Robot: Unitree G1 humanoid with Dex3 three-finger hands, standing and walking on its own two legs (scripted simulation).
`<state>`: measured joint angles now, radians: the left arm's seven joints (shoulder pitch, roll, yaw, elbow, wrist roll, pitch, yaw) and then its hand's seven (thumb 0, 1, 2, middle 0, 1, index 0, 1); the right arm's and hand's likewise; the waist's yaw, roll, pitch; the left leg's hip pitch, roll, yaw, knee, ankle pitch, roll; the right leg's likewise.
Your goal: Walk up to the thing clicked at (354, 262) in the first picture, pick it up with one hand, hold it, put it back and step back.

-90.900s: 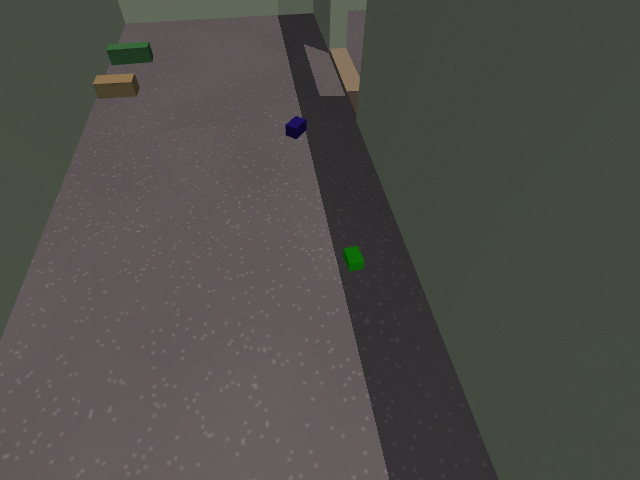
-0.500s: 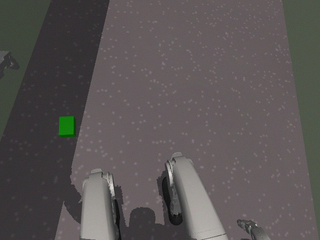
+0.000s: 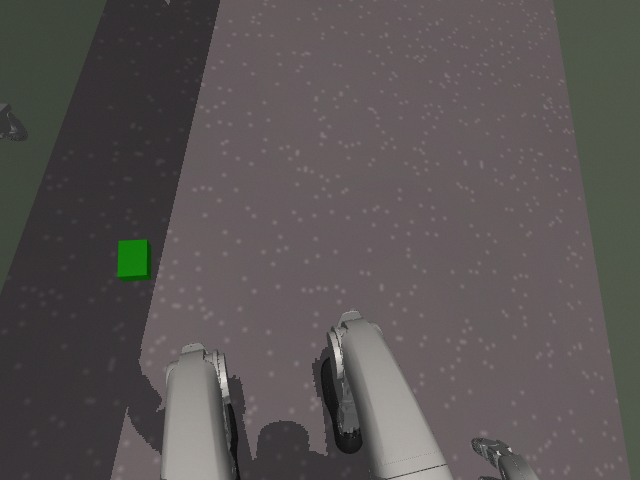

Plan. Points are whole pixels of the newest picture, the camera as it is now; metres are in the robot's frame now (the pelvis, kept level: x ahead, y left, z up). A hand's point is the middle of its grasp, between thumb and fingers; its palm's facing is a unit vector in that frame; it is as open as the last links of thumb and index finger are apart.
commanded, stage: go down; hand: left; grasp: from above
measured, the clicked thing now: (135, 260) +0.52 +0.26 -0.51
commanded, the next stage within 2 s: approach in 0.08 s
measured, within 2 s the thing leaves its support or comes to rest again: neither
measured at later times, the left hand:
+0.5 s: hand (4, 222) +0.46 +0.32 -0.10, palm faces -0.54 +0.01 -0.84, open 13.9 cm
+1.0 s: hand (107, 261) +0.48 +0.27 -0.36, palm faces -0.47 +0.03 -0.88, open 13.7 cm
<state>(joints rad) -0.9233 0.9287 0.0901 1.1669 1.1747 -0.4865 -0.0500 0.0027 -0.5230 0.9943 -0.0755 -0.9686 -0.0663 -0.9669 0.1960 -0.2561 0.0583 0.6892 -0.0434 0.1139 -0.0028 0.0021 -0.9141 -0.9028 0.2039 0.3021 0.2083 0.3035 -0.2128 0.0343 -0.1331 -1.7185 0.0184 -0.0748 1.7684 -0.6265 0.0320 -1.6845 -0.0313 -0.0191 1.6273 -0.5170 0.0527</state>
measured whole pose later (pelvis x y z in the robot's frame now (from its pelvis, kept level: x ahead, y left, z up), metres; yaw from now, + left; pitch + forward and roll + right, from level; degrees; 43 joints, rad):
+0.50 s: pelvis +0.00 +0.00 -0.01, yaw +0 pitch +34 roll -7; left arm -0.93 0.90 0.03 1.31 1.22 -0.52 0.04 0.00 -0.48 0.93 -0.08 -1.07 -0.09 -1.04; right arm 0.17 -0.27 0.06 0.68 -0.06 0.10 0.01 0.00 -0.92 -0.91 0.20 0.30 0.21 0.30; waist -0.22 0.02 -0.14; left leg -1.76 0.02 -0.07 1.81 -0.65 0.03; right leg -1.73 -0.03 -0.01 1.68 -0.54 0.04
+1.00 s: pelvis -0.02 +0.00 -0.19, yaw -2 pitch +36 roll -10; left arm -1.15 0.90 0.07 1.59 1.48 -0.42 0.41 0.00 -0.46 0.93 -0.08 -1.10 -0.11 -1.06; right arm 0.13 -0.22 0.09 0.74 -0.16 0.02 0.11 0.00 -0.92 -0.90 0.20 0.30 0.21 0.30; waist -0.31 -0.02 0.00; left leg -2.33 -0.03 -0.10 2.35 -0.66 0.04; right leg -2.27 -0.03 0.01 2.20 -0.57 0.07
